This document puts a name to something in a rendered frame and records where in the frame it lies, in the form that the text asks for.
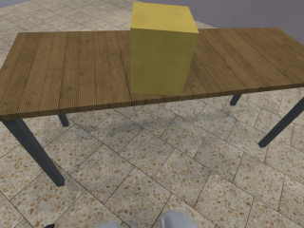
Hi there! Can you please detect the table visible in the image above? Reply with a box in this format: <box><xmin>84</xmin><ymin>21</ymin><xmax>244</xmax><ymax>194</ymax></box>
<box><xmin>0</xmin><ymin>27</ymin><xmax>304</xmax><ymax>187</ymax></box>

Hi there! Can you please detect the right robot thigh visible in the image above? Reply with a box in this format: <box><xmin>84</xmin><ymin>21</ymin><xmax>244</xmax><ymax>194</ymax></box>
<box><xmin>160</xmin><ymin>211</ymin><xmax>199</xmax><ymax>228</ymax></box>

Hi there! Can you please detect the carton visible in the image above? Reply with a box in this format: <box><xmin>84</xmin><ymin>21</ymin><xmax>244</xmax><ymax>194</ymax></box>
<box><xmin>130</xmin><ymin>2</ymin><xmax>200</xmax><ymax>96</ymax></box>

